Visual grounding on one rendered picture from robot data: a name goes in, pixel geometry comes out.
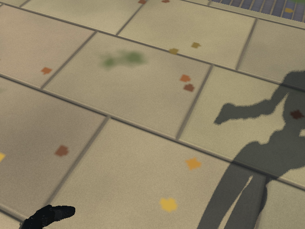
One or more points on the robot left hand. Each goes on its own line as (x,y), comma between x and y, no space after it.
(47,215)

